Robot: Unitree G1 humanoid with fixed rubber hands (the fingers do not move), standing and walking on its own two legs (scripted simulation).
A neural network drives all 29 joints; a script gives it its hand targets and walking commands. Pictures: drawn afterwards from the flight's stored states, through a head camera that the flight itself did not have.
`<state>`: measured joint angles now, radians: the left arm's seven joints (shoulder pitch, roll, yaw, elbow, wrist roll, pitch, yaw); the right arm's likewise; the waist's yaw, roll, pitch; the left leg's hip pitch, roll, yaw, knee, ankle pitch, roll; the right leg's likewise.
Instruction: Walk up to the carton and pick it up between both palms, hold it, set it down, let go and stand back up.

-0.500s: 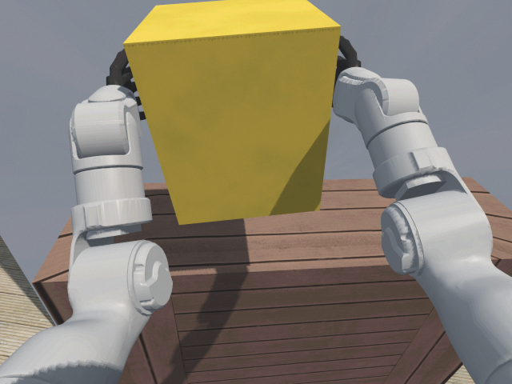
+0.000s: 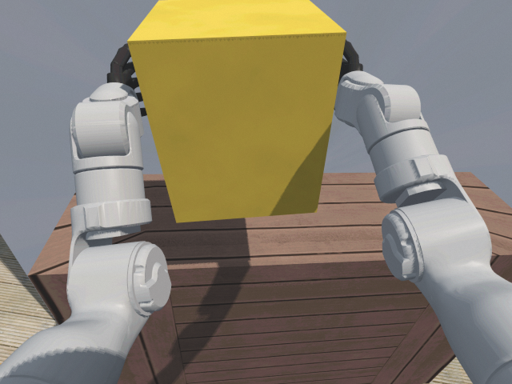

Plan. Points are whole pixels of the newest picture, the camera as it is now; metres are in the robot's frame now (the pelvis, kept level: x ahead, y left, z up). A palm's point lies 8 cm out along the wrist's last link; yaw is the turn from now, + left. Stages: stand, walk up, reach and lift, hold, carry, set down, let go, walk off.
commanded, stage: hold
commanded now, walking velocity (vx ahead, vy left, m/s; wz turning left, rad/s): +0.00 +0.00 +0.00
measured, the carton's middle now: (240, 109) +0.39 +0.01 +0.29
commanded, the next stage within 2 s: none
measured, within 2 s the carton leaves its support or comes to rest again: neither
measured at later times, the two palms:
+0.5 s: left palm (113, 92) +0.37 +0.18 +0.32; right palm (340, 78) +0.38 -0.13 +0.34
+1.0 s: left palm (104, 89) +0.36 +0.18 +0.33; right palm (337, 72) +0.38 -0.12 +0.35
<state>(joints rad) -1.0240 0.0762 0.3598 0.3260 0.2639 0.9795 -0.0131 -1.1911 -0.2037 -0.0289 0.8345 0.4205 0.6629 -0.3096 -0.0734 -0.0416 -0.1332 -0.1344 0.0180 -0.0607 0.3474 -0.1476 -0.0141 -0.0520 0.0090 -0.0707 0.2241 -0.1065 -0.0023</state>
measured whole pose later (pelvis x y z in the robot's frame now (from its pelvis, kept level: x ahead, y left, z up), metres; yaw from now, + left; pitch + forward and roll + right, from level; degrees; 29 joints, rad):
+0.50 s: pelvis +0.01 +0.00 +0.00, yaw +0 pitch -4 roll -2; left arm -1.00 0.07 0.35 0.25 0.26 1.03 -0.01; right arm -1.19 -0.22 0.00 0.79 0.46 0.71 -0.33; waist -0.07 -0.04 -0.15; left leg -0.12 0.01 -0.07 0.36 -0.17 -0.01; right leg -0.02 0.01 -0.07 0.20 -0.12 0.00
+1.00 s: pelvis +0.00 +0.00 +0.00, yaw +1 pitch -4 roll -2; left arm -1.06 0.09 0.37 0.35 0.27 1.00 -0.03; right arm -1.26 -0.21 -0.04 0.90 0.44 0.69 -0.32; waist -0.05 -0.04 -0.16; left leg -0.13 0.01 -0.07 0.36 -0.16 -0.01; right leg -0.04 0.01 -0.07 0.22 -0.11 0.00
